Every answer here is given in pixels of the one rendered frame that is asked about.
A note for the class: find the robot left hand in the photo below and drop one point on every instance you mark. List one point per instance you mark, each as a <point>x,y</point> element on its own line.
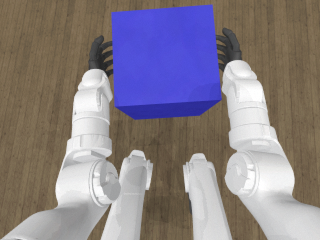
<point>97,58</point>

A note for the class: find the right robot shin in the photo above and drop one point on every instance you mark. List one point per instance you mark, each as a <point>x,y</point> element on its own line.
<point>202,156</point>

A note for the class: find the left robot thigh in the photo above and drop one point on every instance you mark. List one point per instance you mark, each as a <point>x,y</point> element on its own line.
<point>125,215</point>

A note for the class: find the robot right upper arm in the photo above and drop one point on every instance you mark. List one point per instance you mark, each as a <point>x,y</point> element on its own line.
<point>264,182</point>

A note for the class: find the robot left forearm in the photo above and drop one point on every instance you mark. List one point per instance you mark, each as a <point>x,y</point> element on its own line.
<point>90,121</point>

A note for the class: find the robot right forearm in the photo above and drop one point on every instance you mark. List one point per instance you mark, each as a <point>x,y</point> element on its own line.
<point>247,111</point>

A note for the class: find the robot left upper arm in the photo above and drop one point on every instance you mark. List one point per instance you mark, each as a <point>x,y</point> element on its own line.
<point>84,192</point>

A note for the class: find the robot right hand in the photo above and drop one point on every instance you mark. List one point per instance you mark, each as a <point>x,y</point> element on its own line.
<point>231,50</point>

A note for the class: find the carton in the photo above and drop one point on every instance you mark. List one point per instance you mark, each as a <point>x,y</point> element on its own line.
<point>165,62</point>

